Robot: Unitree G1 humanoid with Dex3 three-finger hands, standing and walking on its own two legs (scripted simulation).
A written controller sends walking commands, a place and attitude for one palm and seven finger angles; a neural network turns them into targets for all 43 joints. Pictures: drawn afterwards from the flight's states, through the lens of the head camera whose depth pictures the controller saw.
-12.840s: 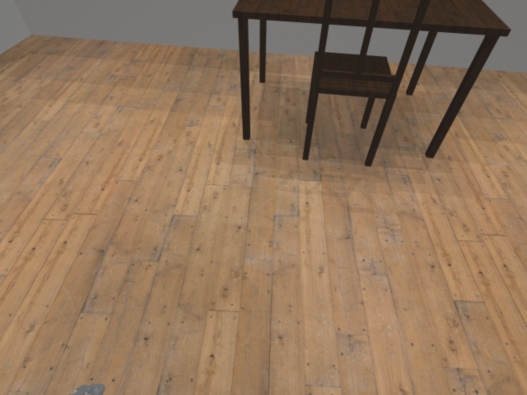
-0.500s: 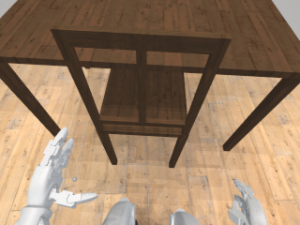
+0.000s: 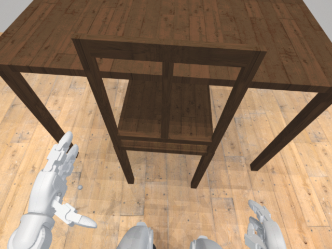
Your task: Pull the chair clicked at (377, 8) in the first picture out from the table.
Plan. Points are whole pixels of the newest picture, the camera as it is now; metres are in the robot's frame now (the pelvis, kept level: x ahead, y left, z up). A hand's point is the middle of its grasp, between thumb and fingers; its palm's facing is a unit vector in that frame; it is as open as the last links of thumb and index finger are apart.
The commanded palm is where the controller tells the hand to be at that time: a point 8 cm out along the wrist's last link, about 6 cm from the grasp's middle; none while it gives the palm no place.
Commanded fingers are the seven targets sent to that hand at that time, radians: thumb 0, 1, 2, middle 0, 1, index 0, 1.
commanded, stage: raise the hand toward the chair's back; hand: left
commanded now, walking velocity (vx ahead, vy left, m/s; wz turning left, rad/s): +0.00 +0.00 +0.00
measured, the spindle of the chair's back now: (166, 107) +0.49 +0.04 +0.01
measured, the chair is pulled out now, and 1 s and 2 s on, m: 0.00 0.00 0.00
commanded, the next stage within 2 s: aim the fingers beside a spindle in 0.52 s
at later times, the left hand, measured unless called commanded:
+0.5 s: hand (83, 182) +0.25 +0.20 +0.04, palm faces +0.00 -1.00 -0.07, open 16.9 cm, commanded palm +0.23 +0.25 +0.04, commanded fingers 0.00 -0.50 0.30 -0.06 -0.08 -0.06 -0.08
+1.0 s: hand (93, 172) +0.27 +0.19 +0.03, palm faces -0.01 -1.00 -0.07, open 16.9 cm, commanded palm +0.26 +0.25 +0.03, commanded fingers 0.00 -0.50 0.30 -0.06 -0.08 -0.06 -0.08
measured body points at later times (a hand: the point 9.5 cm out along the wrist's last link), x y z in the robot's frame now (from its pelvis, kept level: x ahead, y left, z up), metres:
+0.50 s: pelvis +0.01 -0.01 +0.00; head +0.08 +0.00 +0.45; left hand +0.24 +0.25 +0.05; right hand +0.18 -0.25 -0.08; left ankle +0.05 +0.07 -0.66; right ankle +0.00 -0.11 -0.66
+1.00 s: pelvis +0.00 -0.02 +0.00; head +0.09 -0.02 +0.44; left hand +0.27 +0.24 +0.04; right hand +0.16 -0.27 -0.09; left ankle +0.05 +0.07 -0.66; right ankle +0.00 -0.11 -0.66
